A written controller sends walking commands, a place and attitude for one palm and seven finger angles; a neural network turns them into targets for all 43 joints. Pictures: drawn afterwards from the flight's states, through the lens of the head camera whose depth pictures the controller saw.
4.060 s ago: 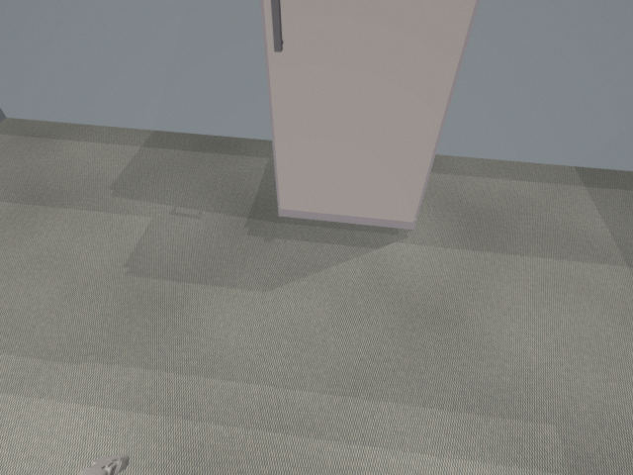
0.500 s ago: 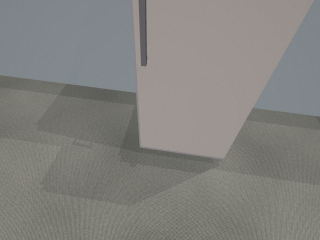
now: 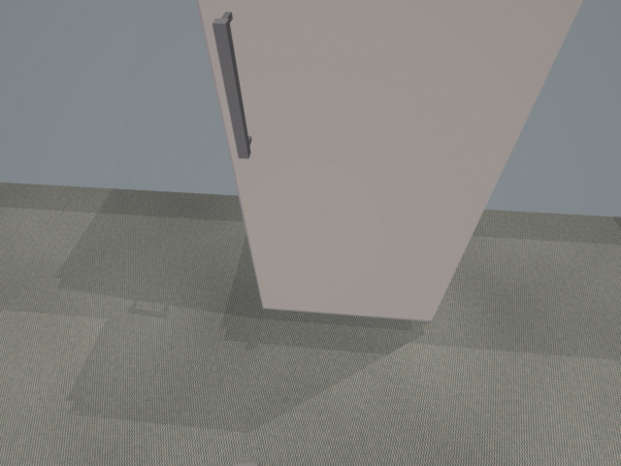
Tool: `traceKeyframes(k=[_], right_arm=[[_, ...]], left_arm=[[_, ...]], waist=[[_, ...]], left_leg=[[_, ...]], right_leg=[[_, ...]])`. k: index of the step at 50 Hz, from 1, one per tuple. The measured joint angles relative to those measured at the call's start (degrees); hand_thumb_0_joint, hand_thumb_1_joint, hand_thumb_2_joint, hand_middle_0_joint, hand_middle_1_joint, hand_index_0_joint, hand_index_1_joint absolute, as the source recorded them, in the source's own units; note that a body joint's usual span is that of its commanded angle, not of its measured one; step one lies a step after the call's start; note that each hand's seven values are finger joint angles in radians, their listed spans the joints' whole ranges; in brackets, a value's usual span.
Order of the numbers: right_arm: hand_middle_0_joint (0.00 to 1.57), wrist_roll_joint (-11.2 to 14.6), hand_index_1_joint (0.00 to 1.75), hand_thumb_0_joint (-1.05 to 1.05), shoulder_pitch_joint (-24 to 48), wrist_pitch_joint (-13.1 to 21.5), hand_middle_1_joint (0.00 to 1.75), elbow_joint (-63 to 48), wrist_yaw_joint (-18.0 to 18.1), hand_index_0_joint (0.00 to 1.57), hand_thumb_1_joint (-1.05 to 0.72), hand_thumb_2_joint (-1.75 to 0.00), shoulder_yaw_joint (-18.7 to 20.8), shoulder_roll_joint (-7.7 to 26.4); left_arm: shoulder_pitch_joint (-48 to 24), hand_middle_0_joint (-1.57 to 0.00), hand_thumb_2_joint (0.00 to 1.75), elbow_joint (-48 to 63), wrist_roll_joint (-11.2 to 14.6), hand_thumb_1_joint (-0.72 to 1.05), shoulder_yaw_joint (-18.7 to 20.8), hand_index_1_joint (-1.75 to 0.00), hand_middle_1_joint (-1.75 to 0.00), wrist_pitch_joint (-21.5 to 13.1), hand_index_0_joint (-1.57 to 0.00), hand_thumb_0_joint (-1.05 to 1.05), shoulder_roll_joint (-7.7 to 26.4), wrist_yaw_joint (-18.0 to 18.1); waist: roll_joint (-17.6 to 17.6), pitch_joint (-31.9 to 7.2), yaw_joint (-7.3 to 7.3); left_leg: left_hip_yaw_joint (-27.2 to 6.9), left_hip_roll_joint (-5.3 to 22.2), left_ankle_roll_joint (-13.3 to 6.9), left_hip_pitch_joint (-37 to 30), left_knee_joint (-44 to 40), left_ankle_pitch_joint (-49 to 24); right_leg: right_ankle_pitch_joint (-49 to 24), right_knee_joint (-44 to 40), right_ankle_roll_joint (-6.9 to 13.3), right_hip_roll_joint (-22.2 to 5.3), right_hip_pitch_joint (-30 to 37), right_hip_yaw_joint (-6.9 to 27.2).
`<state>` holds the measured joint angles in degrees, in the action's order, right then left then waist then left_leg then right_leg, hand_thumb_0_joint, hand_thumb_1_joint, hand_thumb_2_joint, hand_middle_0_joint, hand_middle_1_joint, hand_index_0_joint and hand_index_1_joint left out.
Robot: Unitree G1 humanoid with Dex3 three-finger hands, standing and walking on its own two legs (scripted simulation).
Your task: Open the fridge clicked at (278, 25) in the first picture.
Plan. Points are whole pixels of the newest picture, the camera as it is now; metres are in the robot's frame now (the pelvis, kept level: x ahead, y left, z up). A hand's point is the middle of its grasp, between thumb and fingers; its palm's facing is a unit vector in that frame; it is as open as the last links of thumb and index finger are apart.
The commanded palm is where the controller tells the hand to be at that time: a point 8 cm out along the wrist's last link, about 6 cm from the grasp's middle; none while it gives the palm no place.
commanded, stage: take the last steps up to it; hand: left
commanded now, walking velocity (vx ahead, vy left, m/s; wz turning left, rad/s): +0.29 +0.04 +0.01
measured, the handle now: (236, 92) +0.69 +0.17 +0.14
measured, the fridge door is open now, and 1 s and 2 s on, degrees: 0 0 0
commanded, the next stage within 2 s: come to a stop and stand still in 0.40 s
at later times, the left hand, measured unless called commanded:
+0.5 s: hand (175, 443) +0.19 +0.23 -0.17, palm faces +0.04 -0.98 -0.18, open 7.4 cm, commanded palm none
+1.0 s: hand (175, 396) +0.26 +0.25 -0.19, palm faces +0.05 -0.98 -0.21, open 7.3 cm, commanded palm none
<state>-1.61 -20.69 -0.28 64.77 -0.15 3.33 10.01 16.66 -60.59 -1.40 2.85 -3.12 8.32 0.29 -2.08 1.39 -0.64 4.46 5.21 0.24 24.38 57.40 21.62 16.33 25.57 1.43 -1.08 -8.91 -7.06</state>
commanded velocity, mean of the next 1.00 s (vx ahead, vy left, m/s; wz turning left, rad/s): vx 0.02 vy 0.01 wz -0.01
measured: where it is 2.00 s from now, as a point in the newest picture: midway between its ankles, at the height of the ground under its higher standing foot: outside the picture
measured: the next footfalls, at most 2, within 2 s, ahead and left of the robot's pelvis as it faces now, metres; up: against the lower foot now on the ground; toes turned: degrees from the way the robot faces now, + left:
left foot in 0.24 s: +0.22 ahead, +0.15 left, +0.00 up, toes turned +9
right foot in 0.62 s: +0.28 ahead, -0.08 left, +0.00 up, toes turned -7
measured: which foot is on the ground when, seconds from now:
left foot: up 0.00-0.22, down 0.24-0.66, up 0.68-0.98, down 1.00-1.00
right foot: down 0.00-0.26, up 0.28-0.60, down 0.62-1.00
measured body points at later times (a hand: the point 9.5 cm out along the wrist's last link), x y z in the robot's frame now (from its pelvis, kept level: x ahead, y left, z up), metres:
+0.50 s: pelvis +0.16 +0.05 +0.00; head +0.18 +0.05 +0.45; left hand +0.19 +0.28 -0.16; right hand +0.20 -0.19 -0.15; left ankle +0.18 +0.14 -0.74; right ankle +0.17 -0.07 -0.69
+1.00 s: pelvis +0.18 +0.06 -0.01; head +0.22 +0.08 +0.43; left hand +0.26 +0.30 -0.17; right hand +0.24 -0.18 -0.16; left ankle +0.19 +0.18 -0.74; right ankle +0.24 -0.08 -0.74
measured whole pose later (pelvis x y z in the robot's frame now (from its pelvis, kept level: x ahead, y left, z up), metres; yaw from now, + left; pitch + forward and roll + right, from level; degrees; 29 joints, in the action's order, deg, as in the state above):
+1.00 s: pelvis +0.18 +0.06 -0.01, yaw +1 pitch -1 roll -1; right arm -0.7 -10.5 -1.1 57.5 1.2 3.5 10.5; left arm 7.8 -57.1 -1.5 3.1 2.3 10.5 1.9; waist 0.8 5.4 -0.3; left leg 2.8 2.0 0.8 15.7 34.1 17.3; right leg 12.8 33.8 -1.3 -5.3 -19.7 -6.6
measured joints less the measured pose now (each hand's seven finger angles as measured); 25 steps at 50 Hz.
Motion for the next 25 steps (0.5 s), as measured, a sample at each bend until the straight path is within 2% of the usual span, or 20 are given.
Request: traceKeyframes(k=[3, 6, 10, 12, 13, 15, 17, 18, 21, 25], right_arm=[[0.20, 0.08, 0.30, 0.01, 3.17, 0.42, 0.30, -2.03, -0.35, 0.20, -0.91, -0.90, 0.44, 0.51], [0.20, 0.26, 0.30, 0.01, 6.71, 0.83, 0.30, -3.99, -0.83, 0.19, -0.91, -0.90, 0.51, 0.68], [0.20, 0.46, 0.29, 0.01, 10.73, 1.73, 0.30, -6.06, -1.23, 0.19, -0.91, -0.90, 0.15, 0.47], [0.20, 0.31, 0.30, 0.01, 11.87, 2.71, 0.30, -7.06, -1.12, 0.19, -0.91, -0.90, -0.20, 0.49], [0.20, 0.05, 0.30, 0.01, 12.40, 3.45, 0.30, -7.49, -0.86, 0.19, -0.91, -0.90, -0.28, 0.42], [0.20, -0.05, 0.30, 0.01, 13.13, 4.20, 0.30, -7.99, -0.17, 0.19, -0.91, -0.90, -0.67, -0.21], [0.20, 0.08, 0.30, 0.01, 12.79, 4.17, 0.30, -7.90, 0.37, 0.20, -0.91, -0.90, -1.07, -0.94], [0.20, 0.13, 0.30, 0.01, 12.31, 4.16, 0.30, -7.65, 0.62, 0.20, -0.91, -0.90, -1.25, -1.38], [0.20, 0.62, 0.30, 0.00, 10.31, 4.35, 0.30, -6.77, 1.78, 0.20, -0.94, -0.90, -0.70, -1.88], [0.21, 0.22, 0.30, -0.01, 7.57, 3.66, 0.30, -5.19, 1.61, 0.20, -0.95, -0.90, -0.74, -0.82]], left_arm=[[2.47, -0.20, 0.90, -1.79, -0.15, 0.93, -0.57, -0.29, -0.30, -0.13, -0.20, 0.00, -0.49, 0.13], [4.48, -0.20, 0.90, -3.43, -0.25, 0.92, -1.08, -0.29, -0.30, -0.24, -0.20, 0.00, -0.99, 0.05], [6.30, -0.20, 0.90, -5.09, -0.38, 0.91, -1.15, -0.29, -0.30, 0.13, -0.21, 0.00, -1.12, -0.04], [7.40, -0.20, 0.90, -5.56, -0.21, 0.91, -1.00, -0.29, -0.30, 0.51, -0.21, 0.01, -1.07, -0.08], [7.57, -0.20, 0.90, -5.77, -0.04, 0.91, -0.91, -0.29, -0.30, 0.88, -0.21, 0.01, -0.98, -0.15], [6.38, -0.20, 0.90, -5.88, 0.18, 0.91, -0.77, -0.29, -0.30, 1.89, -0.21, 0.01, -0.41, -0.19], [4.87, -0.20, 0.90, -5.47, 0.16, 0.91, -0.49, -0.29, -0.30, 2.32, -0.20, 0.01, 0.16, -0.25], [3.92, -0.20, 0.90, -5.07, 0.06, 0.91, -0.32, -0.29, -0.30, 2.36, -0.20, 0.01, 0.50, -0.38], [1.11, -0.20, 0.90, -2.88, -0.16, 0.91, 0.03, -0.29, -0.30, 2.31, -0.20, 0.01, 1.08, -0.47], [-1.98, -0.19, 0.90, -0.03, -0.36, 0.91, 0.27, -0.29, -0.30, 2.47, -0.20, 0.01, 1.14, -0.21]], waist=[[0.45, 0.03, 0.05], [1.01, 0.52, 0.65], [2.19, 1.57, 2.14], [2.72, 1.78, 2.59], [3.09, 1.99, 2.49], [4.13, 2.90, 2.64], [4.43, 2.80, 2.56], [4.53, 2.64, 2.40], [4.37, 1.76, 1.99], [3.59, 0.49, 1.20]], left_leg=[[0.93, 0.73, 0.66, 3.90, -2.62, -4.34], [1.37, 1.06, 0.75, 5.33, -8.64, -7.57], [1.84, 0.43, 0.05, 2.78, -17.79, -9.00], [2.42, -0.39, -0.39, -0.99, -23.40, -10.54], [2.86, -0.77, -1.76, -1.49, -23.53, -12.25], [3.94, -1.47, -3.00, -1.75, -20.39, -9.30], [4.84, -2.02, -3.25, -3.77, -21.52, -7.49], [5.12, -2.42, -3.05, -5.04, -23.16, -7.72], [5.63, -3.69, -3.21, -8.53, -28.58, -9.19], [5.84, -4.64, -3.15, -12.03, -33.04, -9.61]], right_leg=[[-0.36, -3.54, -0.28, 0.01, 3.16, -0.33], [0.30, -5.29, -0.93, -0.01, 5.60, -0.41], [3.58, -3.95, -2.44, -0.66, 8.03, -0.20], [7.12, 0.19, -3.36, -1.46, 7.94, 0.23], [9.40, 5.30, -3.03, -2.21, 6.24, 0.47], [13.32, 21.47, -1.62, -2.62, -0.01, 3.07], [11.84, 34.28, -0.69, -2.43, -6.62, 4.06], [10.08, 37.52, -0.56, -2.67, -9.36, 3.90], [6.25, 37.46, -0.85, -3.59, -15.04, 3.30], [3.87, 27.52, -1.42, -4.21, -17.02, 2.57]])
